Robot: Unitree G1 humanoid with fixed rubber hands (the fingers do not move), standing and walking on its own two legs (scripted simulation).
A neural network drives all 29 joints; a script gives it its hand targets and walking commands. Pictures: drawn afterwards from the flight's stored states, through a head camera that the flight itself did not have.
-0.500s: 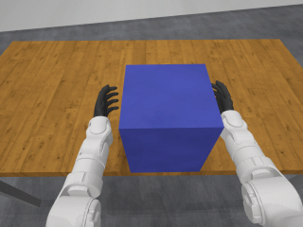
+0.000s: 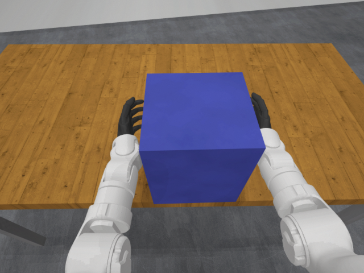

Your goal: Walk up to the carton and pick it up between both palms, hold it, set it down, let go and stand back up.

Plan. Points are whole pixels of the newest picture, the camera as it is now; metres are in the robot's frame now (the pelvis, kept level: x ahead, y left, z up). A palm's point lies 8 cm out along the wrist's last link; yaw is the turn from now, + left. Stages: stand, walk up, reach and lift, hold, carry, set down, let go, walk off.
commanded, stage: reach and lift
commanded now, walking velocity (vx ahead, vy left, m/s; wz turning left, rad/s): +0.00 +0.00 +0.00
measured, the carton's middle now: (194, 142) +0.39 +0.00 +0.04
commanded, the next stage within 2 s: none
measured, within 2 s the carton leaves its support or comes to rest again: leaves its support in 1.24 s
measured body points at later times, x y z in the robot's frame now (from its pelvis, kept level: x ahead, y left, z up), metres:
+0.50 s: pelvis +0.00 +0.00 +0.00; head +0.03 +0.00 +0.45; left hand +0.40 +0.16 +0.08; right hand +0.42 -0.15 +0.07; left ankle -0.02 +0.13 -0.74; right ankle +0.04 -0.10 -0.74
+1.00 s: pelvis +0.01 +0.00 +0.01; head +0.02 +0.02 +0.46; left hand +0.39 +0.16 +0.08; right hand +0.40 -0.15 +0.07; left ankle -0.02 +0.13 -0.74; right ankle +0.04 -0.10 -0.74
